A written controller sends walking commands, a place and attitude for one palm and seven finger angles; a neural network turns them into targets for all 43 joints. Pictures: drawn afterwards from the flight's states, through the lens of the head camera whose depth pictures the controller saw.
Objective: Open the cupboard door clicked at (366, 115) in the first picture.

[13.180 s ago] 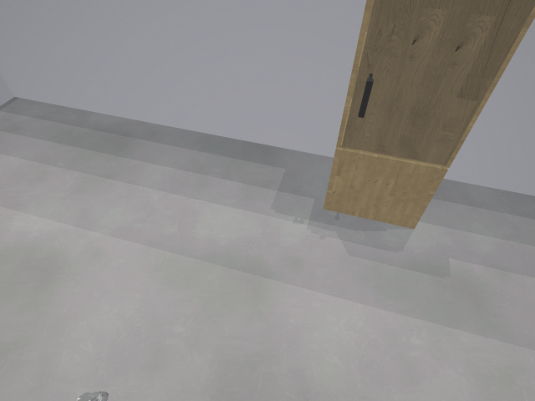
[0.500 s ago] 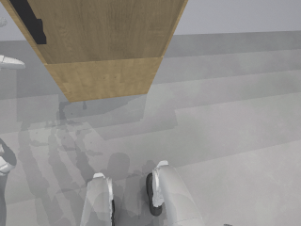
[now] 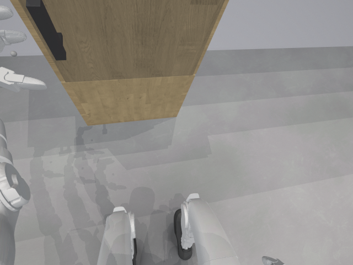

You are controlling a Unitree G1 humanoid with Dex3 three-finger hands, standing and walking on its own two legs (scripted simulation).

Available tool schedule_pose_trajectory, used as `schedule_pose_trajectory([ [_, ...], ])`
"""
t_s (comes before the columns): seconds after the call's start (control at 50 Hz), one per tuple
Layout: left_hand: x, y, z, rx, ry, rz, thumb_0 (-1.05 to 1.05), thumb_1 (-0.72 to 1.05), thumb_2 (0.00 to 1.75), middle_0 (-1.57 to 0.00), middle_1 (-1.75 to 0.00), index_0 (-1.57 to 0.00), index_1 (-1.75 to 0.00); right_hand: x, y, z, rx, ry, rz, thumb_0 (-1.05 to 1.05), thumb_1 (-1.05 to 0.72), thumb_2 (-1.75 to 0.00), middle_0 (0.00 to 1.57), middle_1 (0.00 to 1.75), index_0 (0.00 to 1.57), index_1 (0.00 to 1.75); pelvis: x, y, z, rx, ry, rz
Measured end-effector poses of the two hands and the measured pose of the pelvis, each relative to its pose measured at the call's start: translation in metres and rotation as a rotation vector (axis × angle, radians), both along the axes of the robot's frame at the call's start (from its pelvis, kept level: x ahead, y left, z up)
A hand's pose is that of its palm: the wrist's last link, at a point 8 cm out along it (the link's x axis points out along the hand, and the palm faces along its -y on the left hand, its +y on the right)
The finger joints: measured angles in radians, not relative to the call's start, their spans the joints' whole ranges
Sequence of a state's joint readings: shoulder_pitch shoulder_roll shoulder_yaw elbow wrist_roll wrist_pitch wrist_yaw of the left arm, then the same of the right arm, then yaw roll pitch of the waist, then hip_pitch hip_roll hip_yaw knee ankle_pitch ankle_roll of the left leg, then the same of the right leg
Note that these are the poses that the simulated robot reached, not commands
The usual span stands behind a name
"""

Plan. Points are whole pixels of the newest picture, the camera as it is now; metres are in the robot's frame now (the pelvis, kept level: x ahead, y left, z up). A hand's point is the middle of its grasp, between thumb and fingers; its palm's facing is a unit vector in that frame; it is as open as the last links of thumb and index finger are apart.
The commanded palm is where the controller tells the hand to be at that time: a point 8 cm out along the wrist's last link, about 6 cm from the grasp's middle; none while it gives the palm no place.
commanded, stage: slide the fingers in behind the handle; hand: left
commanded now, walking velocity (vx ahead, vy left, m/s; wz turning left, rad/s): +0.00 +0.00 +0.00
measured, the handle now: (49, 24) +0.59 +0.21 +0.05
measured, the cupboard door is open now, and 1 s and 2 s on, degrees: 0 0 0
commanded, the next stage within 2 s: close the thumb around the handle in 1.66 s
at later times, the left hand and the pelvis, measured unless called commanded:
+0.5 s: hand (33, 50) +0.54 +0.24 +0.04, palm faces +0.09 -1.00 -0.02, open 14.0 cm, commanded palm +0.52 +0.27 +0.04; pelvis +0.00 +0.00 +0.00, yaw +0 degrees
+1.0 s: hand (53, 51) +0.54 +0.21 +0.04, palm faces +0.08 -1.00 -0.02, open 14.0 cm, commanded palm +0.52 +0.23 +0.04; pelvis +0.00 +0.00 +0.00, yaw +1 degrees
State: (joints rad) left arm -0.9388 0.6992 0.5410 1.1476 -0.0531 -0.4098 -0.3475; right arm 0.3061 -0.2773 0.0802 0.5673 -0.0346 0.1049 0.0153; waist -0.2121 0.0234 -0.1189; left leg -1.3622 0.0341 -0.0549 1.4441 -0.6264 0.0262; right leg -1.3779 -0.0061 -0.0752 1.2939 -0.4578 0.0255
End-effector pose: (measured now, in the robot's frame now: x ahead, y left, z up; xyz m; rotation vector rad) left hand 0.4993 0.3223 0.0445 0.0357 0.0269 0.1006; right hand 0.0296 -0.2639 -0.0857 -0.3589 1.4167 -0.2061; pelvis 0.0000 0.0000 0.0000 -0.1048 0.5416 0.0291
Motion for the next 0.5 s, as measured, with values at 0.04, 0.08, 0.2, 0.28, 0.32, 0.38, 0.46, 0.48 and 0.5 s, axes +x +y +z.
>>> schedule_pose_trajectory([
  [0.04,0.000,0.000,-0.001,0.002,0.005,-0.002,-0.02,-0.50,0.30,-0.30,-1.20,-0.30,-1.20,-0.001,-0.001,-0.001,0.001,0.004,0.000,0.00,-0.90,-0.90,0.21,0.30,0.20,0.30,-0.001,-0.001,-0.001,0.000,-0.001,0.000],
  [0.08,0.000,0.000,-0.001,0.001,0.008,-0.004,-0.02,-0.50,0.30,-0.30,-1.20,-0.30,-1.20,-0.003,-0.001,-0.002,0.000,0.008,0.001,0.00,-0.90,-0.90,0.21,0.30,0.20,0.30,-0.001,-0.001,-0.001,0.001,0.002,0.001],
  [0.2,0.003,-0.004,-0.003,-0.003,-0.001,-0.009,-0.02,-0.50,0.30,-0.30,-1.20,-0.30,-1.20,-0.007,-0.004,-0.003,-0.008,0.021,-0.001,0.00,-0.90,-0.90,0.21,0.30,0.20,0.30,-0.003,-0.003,-0.004,0.000,0.010,0.003],
  [0.28,0.005,-0.013,-0.002,-0.008,-0.009,-0.020,-0.02,-0.50,0.30,-0.30,-1.20,-0.30,-1.20,-0.010,-0.005,-0.003,-0.006,0.025,-0.009,0.00,-0.90,-0.90,0.21,0.30,0.20,0.30,-0.003,-0.003,-0.004,0.000,0.009,0.003],
  [0.32,0.006,-0.017,-0.004,-0.015,0.005,-0.021,-0.02,-0.50,0.30,-0.30,-1.20,-0.30,-1.20,-0.010,-0.005,-0.003,-0.004,0.025,-0.011,0.00,-0.90,-0.90,0.21,0.30,0.20,0.30,-0.003,-0.004,-0.003,0.002,0.007,0.001],
  [0.38,0.008,-0.022,-0.008,-0.014,0.023,-0.016,-0.02,-0.50,0.30,-0.30,-1.20,-0.30,-1.20,-0.011,-0.005,-0.003,-0.004,0.019,-0.011,0.00,-0.90,-0.90,0.21,0.30,0.20,0.30,-0.003,-0.004,-0.003,0.003,0.008,0.001],
  [0.46,0.012,-0.027,-0.006,-0.010,0.006,-0.007,-0.02,-0.50,0.30,-0.30,-1.20,-0.30,-1.20,-0.013,-0.004,-0.003,0.001,0.017,-0.017,0.00,-0.90,-0.90,0.20,0.30,0.20,0.30,-0.003,-0.004,-0.003,0.005,0.011,-0.002],
  [0.48,0.012,-0.028,-0.006,-0.012,0.001,-0.006,-0.02,-0.50,0.30,-0.30,-1.20,-0.30,-1.20,-0.014,-0.003,-0.004,0.003,0.017,-0.019,0.00,-0.90,-0.90,0.20,0.30,0.20,0.30,-0.003,-0.004,-0.003,0.006,0.011,-0.003],
  [0.5,0.013,-0.029,-0.006,-0.013,-0.001,-0.006,-0.02,-0.50,0.30,-0.30,-1.20,-0.30,-1.20,-0.014,-0.003,-0.004,0.005,0.018,-0.020,0.00,-0.90,-0.90,0.20,0.30,0.20,0.30,-0.003,-0.004,-0.004,0.006,0.011,-0.004],
])
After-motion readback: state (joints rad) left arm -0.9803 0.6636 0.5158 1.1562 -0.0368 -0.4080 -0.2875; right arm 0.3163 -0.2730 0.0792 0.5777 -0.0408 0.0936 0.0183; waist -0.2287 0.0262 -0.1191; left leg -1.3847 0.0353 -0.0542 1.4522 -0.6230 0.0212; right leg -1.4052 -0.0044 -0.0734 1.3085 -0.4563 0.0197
